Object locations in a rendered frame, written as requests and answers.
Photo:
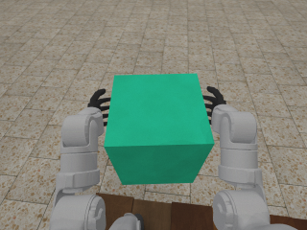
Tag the left robot shin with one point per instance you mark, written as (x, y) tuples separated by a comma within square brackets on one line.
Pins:
[(129, 215)]

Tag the robot right hand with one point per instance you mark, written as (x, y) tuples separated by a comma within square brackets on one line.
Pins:
[(215, 101)]

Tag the carton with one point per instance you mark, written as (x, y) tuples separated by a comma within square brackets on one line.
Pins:
[(157, 130)]

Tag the robot left forearm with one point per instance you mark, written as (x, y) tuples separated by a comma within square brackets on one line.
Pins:
[(79, 142)]

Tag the left robot upper arm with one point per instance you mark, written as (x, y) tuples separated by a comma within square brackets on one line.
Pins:
[(79, 212)]

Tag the right robot upper arm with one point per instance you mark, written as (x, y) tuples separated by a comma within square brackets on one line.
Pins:
[(242, 210)]

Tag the robot right forearm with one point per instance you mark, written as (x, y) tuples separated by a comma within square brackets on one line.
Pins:
[(239, 145)]

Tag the robot left foot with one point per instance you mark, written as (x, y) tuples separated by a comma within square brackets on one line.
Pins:
[(141, 221)]

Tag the robot left hand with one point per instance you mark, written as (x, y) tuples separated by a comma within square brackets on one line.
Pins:
[(96, 102)]

